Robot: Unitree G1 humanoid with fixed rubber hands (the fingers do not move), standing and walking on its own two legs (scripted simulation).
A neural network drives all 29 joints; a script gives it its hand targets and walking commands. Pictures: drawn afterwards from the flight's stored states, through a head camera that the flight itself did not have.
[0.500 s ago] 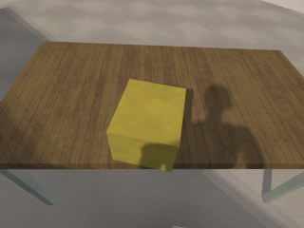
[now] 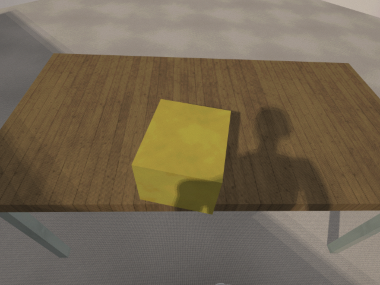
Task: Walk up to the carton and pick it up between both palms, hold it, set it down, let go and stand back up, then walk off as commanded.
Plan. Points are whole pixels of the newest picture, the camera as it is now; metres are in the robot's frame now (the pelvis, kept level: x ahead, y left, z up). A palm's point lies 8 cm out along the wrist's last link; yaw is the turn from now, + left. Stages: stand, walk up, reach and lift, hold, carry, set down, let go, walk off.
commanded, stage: walk up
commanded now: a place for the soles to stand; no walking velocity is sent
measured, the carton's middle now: (185, 154) +0.46 +0.01 -0.02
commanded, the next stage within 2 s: reach and lift in 0.18 s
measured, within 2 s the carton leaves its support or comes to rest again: neither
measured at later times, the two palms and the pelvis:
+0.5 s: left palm (47, 269) +0.19 +0.29 -0.07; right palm out of the picture +0.12 -0.32 -0.09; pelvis +0.00 -0.02 -0.01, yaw +0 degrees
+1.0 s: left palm (41, 269) +0.19 +0.28 -0.03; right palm (330, 282) +0.15 -0.27 -0.04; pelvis +0.00 -0.01 +0.01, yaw +0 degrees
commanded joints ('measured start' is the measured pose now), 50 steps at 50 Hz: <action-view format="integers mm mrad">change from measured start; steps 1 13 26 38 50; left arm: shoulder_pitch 9 -406 -220 -188 -220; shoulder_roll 234 121 109 64 46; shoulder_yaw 47 70 113 71 72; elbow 11 -325 -480 -488 -524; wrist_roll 18 80 106 37 -35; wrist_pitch -22 439 474 376 265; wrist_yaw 20 44 -15 -37 -35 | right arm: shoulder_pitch -134 -275 -88 -11 18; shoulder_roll -209 -199 -76 30 130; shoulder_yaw -42 -233 -126 -93 -51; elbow -68 61 -202 -260 -455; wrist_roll -25 -157 -45 -14 17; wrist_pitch -5 -212 -194 -199 -163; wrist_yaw -3 72 5 -44 -59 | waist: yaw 15 -37 70 53 53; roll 111 167 -24 -2 -20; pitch -156 -39 -163 -28 -14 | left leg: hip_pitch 32 -323 160 250 308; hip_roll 80 79 2 -20 -35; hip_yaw -127 78 73 79 93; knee -173 -192 -174 -324 -402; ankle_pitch -20 -299 124 190 65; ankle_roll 61 25 -12 -8 3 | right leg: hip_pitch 31 172 112 145 116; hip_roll -127 2 -25 -14 -50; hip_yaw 240 -182 -63 -71 -25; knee -244 131 -153 -299 -423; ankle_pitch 57 -72 187 262 -9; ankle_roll -101 -39 -13 -5 -38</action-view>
